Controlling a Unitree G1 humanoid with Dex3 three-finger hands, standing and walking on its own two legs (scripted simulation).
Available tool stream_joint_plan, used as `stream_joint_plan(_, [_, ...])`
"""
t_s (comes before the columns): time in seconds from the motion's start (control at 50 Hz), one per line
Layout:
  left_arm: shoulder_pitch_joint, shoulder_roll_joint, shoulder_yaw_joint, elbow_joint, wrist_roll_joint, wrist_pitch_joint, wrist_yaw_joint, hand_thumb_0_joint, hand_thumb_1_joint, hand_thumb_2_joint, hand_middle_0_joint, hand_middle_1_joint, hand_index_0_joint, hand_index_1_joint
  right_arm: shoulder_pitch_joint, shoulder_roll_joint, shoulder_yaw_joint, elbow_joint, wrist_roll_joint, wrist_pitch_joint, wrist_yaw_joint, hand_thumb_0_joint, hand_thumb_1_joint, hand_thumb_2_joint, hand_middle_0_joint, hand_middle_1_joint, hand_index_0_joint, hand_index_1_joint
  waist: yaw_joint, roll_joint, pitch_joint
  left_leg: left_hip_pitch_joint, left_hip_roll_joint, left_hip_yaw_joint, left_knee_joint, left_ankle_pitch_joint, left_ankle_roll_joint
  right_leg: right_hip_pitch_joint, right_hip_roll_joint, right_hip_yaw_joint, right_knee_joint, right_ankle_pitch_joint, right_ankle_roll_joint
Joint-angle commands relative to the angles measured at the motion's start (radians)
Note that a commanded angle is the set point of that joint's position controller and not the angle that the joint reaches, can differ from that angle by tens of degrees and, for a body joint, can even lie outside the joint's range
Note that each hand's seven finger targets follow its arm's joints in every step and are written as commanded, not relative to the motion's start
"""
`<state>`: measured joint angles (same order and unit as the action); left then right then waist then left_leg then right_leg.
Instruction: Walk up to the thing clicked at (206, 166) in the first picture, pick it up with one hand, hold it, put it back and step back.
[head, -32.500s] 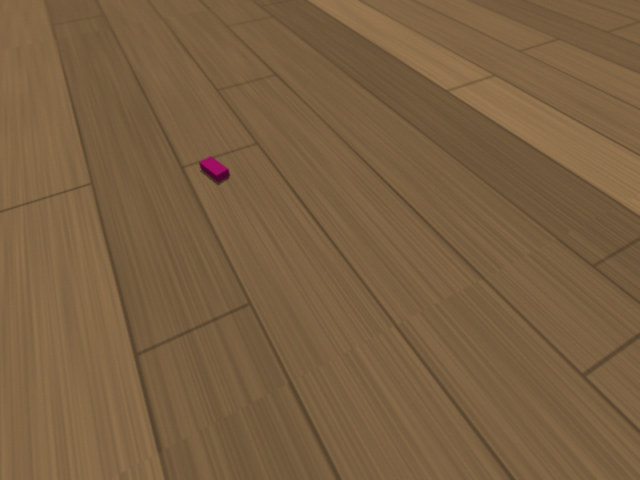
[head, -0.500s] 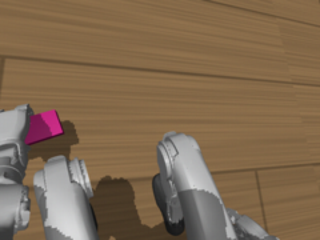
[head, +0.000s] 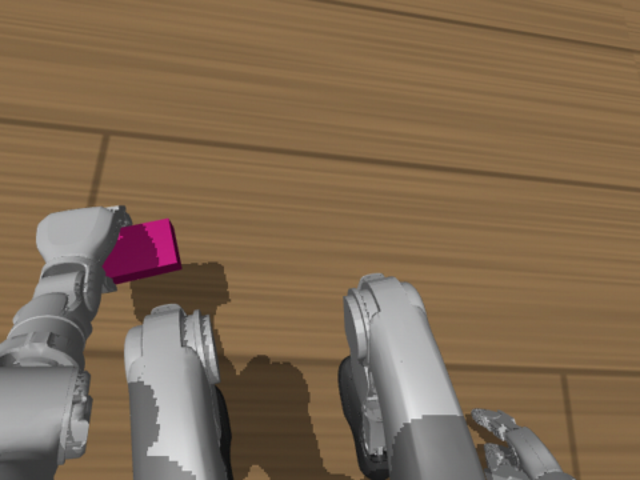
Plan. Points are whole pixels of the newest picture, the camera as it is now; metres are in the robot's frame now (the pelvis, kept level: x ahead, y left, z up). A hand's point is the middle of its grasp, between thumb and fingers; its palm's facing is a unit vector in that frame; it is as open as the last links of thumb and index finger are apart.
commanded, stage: lift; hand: left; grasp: from above
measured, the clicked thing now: (122, 255) +0.43 +0.24 -0.20
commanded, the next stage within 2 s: hold in 1.62 s
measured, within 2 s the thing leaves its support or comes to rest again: neither
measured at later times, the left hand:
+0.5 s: hand (35, 272) +0.37 +0.28 -0.05, palm faces -0.44 -0.06 -0.90, open 9.8 cm
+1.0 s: hand out of the picture +0.33 +0.27 +0.16, palm faces -0.41 -0.11 -0.91, open 9.8 cm
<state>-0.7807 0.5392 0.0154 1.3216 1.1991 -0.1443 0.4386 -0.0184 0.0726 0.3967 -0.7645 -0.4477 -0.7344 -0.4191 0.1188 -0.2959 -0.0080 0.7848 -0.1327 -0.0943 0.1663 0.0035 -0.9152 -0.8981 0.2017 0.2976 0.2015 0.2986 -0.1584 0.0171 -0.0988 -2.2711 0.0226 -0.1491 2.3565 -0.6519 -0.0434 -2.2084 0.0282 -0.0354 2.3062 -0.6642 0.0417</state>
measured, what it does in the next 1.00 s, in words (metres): rises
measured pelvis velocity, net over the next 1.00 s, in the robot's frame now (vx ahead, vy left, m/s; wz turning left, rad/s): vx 0.02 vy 0.01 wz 0.08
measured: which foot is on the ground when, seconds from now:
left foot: down 0.00-1.00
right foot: down 0.00-1.00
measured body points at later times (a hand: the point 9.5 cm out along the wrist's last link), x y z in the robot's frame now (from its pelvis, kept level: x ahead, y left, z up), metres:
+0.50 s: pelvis +0.00 +0.01 +0.08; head +0.17 +0.05 +0.49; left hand +0.39 +0.28 +0.00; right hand +0.11 -0.26 -0.04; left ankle +0.09 +0.14 -0.31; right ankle +0.10 -0.13 -0.31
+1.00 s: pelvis +0.02 +0.01 +0.25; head +0.12 +0.03 +0.68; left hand +0.35 +0.27 +0.21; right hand +0.17 -0.24 +0.12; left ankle +0.09 +0.14 -0.31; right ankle +0.10 -0.13 -0.31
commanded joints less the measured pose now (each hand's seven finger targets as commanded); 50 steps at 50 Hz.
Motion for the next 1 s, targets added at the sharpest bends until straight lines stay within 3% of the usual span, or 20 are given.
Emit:
stream_joint_plan(0.0, [-0.302,0.222,0.03,-0.187,-0.035,0.019,0.016,0.0,0.824,0.637,-1.155,-0.53,-1.167,-0.521,0.192,-0.213,-0.08,-0.042,0.011,0.002,-0.031,0.0,-0.909,-0.903,0.2,0.3,0.2,0.3,-0.009,0.166,-0.691,0.484,-0.022,0.133,-0.263,0.101,0.065,0.392,0.028,-0.076,-0.313,0.143,-0.076])
stream_joint_plan(0.06, [-0.271,0.225,0.025,-0.243,-0.071,0.035,-0.021,0.0,0.76,0.627,-1.106,-0.531,-1.117,-0.521,0.191,-0.21,-0.088,-0.048,0.024,0.017,-0.042,0.0,-0.911,-0.904,0.2,0.3,0.2,0.3,0.01,0.172,-0.723,0.506,-0.021,0.133,-0.288,0.104,0.065,0.423,0.028,-0.071,-0.333,0.137,-0.08])
stream_joint_plan(0.22, [-0.175,0.222,0.022,-0.395,-0.08,0.046,-0.104,0.0,0.729,0.629,-1.102,-0.48,-1.102,-0.482,0.186,-0.202,-0.102,-0.093,0.064,0.052,-0.077,0.0,-0.909,-0.902,0.201,0.3,0.2,0.3,0.04,0.162,-0.697,0.57,-0.029,0.13,-0.375,0.081,0.067,0.44,0.02,-0.074,-0.388,0.13,-0.083])
stream_joint_plan(0.32, [-0.133,0.226,0.021,-0.498,-0.095,0.049,-0.13,0.0,0.71,0.619,-1.082,-0.488,-1.084,-0.487,0.169,-0.19,-0.105,-0.131,0.082,0.066,-0.097,0.0,-0.909,-0.903,0.2,0.3,0.2,0.3,0.051,0.151,-0.678,0.609,-0.033,0.12,-0.455,0.019,0.067,0.459,0.02,-0.064,-0.458,0.049,-0.085])
stream_joint_plan(0.38, [-0.1,0.199,-0.008,-0.555,-0.108,0.062,-0.148,0.0,0.699,0.626,-1.083,-0.483,-1.081,-0.487,0.16,-0.181,-0.107,-0.149,0.095,0.073,-0.111,0.0,-0.909,-0.903,0.2,0.3,0.2,0.3,0.051,0.153,-0.664,0.651,-0.032,0.113,-0.512,-0.011,0.064,0.474,0.021,-0.058,-0.503,0.021,-0.085])
stream_joint_plan(0.4, [-0.071,0.208,0.001,-0.577,-0.114,0.066,-0.153,0.0,0.689,0.601,-1.067,-0.481,-1.069,-0.481,0.157,-0.184,-0.111,-0.153,0.102,0.074,-0.114,0.0,-0.91,-0.903,0.2,0.3,0.2,0.3,0.063,0.162,-0.67,0.683,-0.031,0.106,-0.532,-0.005,0.062,0.484,0.018,-0.06,-0.508,0.03,-0.085])
stream_joint_plan(0.46, [-0.055,0.167,-0.033,-0.634,-0.13,0.088,-0.174,0.0,0.686,0.616,-1.072,-0.474,-1.068,-0.48,0.153,-0.179,-0.115,-0.159,0.115,0.079,-0.126,0.0,-0.91,-0.904,0.2,0.3,0.2,0.3,0.056,0.171,-0.688,0.775,-0.028,0.087,-0.593,0.027,0.056,0.512,0.011,-0.066,-0.532,0.086,-0.083])
stream_joint_plan(0.58, [0.021,0.142,-0.052,-0.736,-0.16,0.115,-0.196,0.0,0.64,0.605,-1.056,-0.441,-1.042,-0.456,0.129,-0.158,-0.118,-0.173,0.131,0.086,-0.151,0.0,-0.911,-0.905,0.2,0.3,0.2,0.3,0.061,0.15,-0.681,0.887,-0.026,0.093,-0.684,0.068,0.054,0.627,0.007,-0.054,-0.634,0.118,-0.076])
stream_joint_plan(0.62, [0.052,0.17,-0.028,-0.757,-0.168,0.128,-0.199,0.0,0.641,0.599,-1.064,-0.426,-1.049,-0.443,0.121,-0.154,-0.117,-0.179,0.134,0.09,-0.16,0.0,-0.912,-0.905,0.2,0.3,0.2,0.3,0.071,0.135,-0.676,0.918,-0.027,0.098,-0.721,0.066,0.057,0.678,0.005,-0.045,-0.683,0.11,-0.073])
stream_joint_plan(0.66, [0.067,0.136,-0.057,-0.779,-0.174,0.139,-0.206,0.0,0.628,0.608,-1.058,-0.432,-1.042,-0.45,0.109,-0.14,-0.112,-0.185,0.137,0.092,-0.167,0.0,-0.913,-0.906,0.2,0.3,0.2,0.3,0.06,0.124,-0.649,0.94,-0.028,0.116,-0.751,0.066,0.059,0.725,0.006,-0.034,-0.74,0.105,-0.07])
stream_joint_plan(0.68, [0.053,0.154,-0.039,-0.818,-0.176,0.141,-0.207,0.0,0.645,0.611,-1.066,-0.449,-1.052,-0.464,0.109,-0.143,-0.115,-0.185,0.141,0.092,-0.173,0.0,-0.913,-0.906,0.2,0.3,0.2,0.3,0.068,0.14,-0.675,0.969,-0.029,0.113,-0.774,0.076,0.058,0.748,0.003,-0.031,-0.75,0.114,-0.07])
stream_joint_plan(0.72, [0.14,0.128,-0.056,-0.786,-0.183,0.156,-0.215,0.0,0.639,0.606,-1.08,-0.417,-1.059,-0.44,0.095,-0.135,-0.11,-0.192,0.145,0.095,-0.181,0.0,-0.914,-0.907,0.2,0.3,0.2,0.3,0.074,0.103,-0.634,1.008,-0.024,0.11,-0.821,0.072,0.057,0.792,0.005,-0.032,-0.794,0.111,-0.067])
stream_joint_plan(0.74, [0.112,0.126,-0.064,-0.848,-0.182,0.158,-0.216,0.0,0.643,0.598,-1.08,-0.405,-1.059,-0.428,0.095,-0.131,-0.109,-0.195,0.148,0.097,-0.185,0.0,-0.913,-0.905,0.2,0.3,0.2,0.3,0.071,0.131,-0.647,1.04,-0.025,0.111,-0.846,0.086,0.056,0.822,0.004,-0.028,-0.814,0.125,-0.068])
stream_joint_plan(0.76, [0.158,0.126,-0.052,-0.802,-0.18,0.169,-0.219,0.0,0.642,0.591,-1.077,-0.418,-1.06,-0.438,0.096,-0.132,-0.107,-0.193,0.15,0.099,-0.19,0.0,-0.914,-0.906,0.2,0.3,0.2,0.3,0.075,0.104,-0.623,1.054,-0.025,0.106,-0.871,0.085,0.055,0.841,0.003,-0.029,-0.832,0.126,-0.067])
stream_joint_plan(0.8, [0.143,0.105,-0.079,-0.858,-0.185,0.176,-0.222,0.0,0.618,0.578,-1.065,-0.405,-1.044,-0.428,0.086,-0.121,-0.102,-0.198,0.155,0.103,-0.2,0.0,-0.914,-0.906,0.2,0.3,0.2,0.3,0.073,0.125,-0.597,1.106,-0.022,0.105,-0.93,0.073,0.053,0.88,0.005,-0.025,-0.879,0.118,-0.066])
stream_joint_plan(0.84, [0.183,0.116,-0.064,-0.845,-0.198,0.19,-0.221,0.0,0.626,0.577,-1.076,-0.398,-1.054,-0.423,0.076,-0.115,-0.096,-0.198,0.161,0.103,-0.209,0.0,-0.915,-0.907,0.2,0.3,0.2,0.3,0.077,0.097,-0.558,1.139,-0.019,0.103,-0.981,0.059,0.053,0.933,0.006,-0.021,-0.932,0.101,-0.064])
stream_joint_plan(0.86, [0.18,0.091,-0.082,-0.85,-0.2,0.194,-0.222,0.0,0.62,0.581,-1.082,-0.376,-1.054,-0.406,0.075,-0.111,-0.091,-0.196,0.161,0.103,-0.213,0.0,-0.913,-0.907,0.2,0.3,0.2,0.3,0.07,0.091,-0.541,1.158,-0.02,0.107,-1.004,0.051,0.053,0.956,0.006,-0.015,-0.959,0.096,-0.064])
stream_joint_plan(0.9, [0.196,0.119,-0.068,-0.867,-0.201,0.201,-0.227,0.0,0.614,0.572,-1.072,-0.38,-1.046,-0.41,0.071,-0.112,-0.09,-0.196,0.166,0.104,-0.223,0.0,-0.914,-0.907,0.2,0.3,0.2,0.3,0.085,0.101,-0.545,1.235,-0.018,0.104,-1.059,0.064,0.049,1.017,0.008,-0.011,-1.001,0.105,-0.063])
stream_joint_plan(0.92, [0.217,0.092,-0.089,-0.854,-0.2,0.205,-0.231,0.0,0.605,0.569,-1.072,-0.374,-1.044,-0.405,0.07,-0.102,-0.085,-0.188,0.166,0.103,-0.228,0.0,-0.916,-0.908,0.2,0.3,0.2,0.3,0.076,0.088,-0.507,1.239,-0.018,0.113,-1.072,0.087,0.051,1.042,0.01,-0.007,-1.028,0.124,-0.063])
stream_joint_plan(0.98, [0.241,0.083,-0.095,-0.828,-0.206,0.209,-0.235,0.0,0.58,0.569,-1.074,-0.342,-1.037,-0.383,0.082,-0.094,-0.079,-0.183,0.17,0.102,-0.236,0.0,-0.916,-0.909,0.2,0.3,0.2,0.3,0.081,0.05,-0.458,1.293,-0.021,0.126,-1.13,0.134,0.054,1.135,0.009,0.006,-1.111,0.16,-0.061])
